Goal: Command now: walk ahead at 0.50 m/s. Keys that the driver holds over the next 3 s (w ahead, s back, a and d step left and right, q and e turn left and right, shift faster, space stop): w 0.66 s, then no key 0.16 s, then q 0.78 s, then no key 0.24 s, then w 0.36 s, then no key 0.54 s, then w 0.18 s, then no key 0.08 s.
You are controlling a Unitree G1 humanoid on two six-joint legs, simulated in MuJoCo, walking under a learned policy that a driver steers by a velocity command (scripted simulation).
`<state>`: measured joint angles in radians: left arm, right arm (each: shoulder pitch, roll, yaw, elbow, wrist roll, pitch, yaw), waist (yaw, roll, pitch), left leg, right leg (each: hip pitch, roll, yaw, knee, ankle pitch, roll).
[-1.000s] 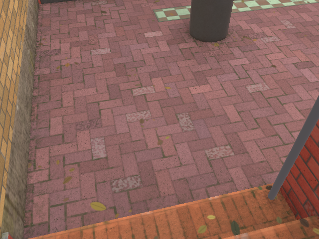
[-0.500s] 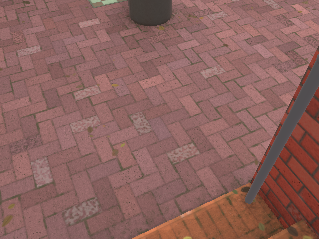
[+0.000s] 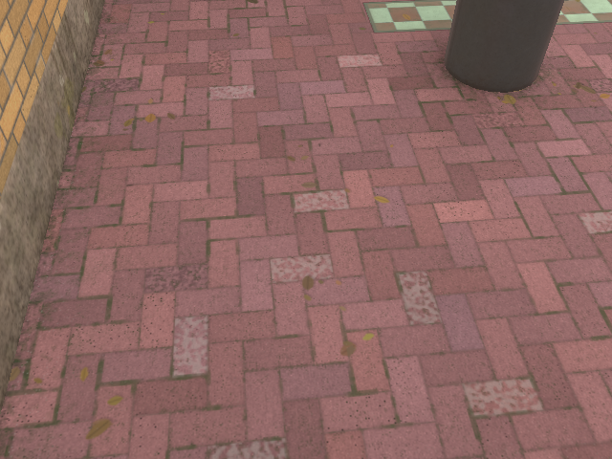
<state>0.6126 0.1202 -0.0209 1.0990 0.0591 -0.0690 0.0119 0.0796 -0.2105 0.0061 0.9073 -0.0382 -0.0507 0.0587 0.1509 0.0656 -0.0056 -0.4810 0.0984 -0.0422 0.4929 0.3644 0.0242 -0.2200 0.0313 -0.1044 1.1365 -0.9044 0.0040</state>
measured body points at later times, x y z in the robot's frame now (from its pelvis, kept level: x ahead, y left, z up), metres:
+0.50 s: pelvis +0.28 +0.06 -0.14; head +0.28 +0.05 +0.31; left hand +0.49 +0.24 -0.25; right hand +0.10 -0.10 -0.28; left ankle +0.12 +0.13 -0.80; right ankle +0.49 -0.10 -0.83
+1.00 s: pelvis +0.59 +0.06 -0.27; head +0.61 +0.07 +0.18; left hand +0.59 +0.32 -0.42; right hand +0.79 -0.18 -0.36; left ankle +0.70 +0.17 -0.99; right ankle +0.51 -0.08 -0.98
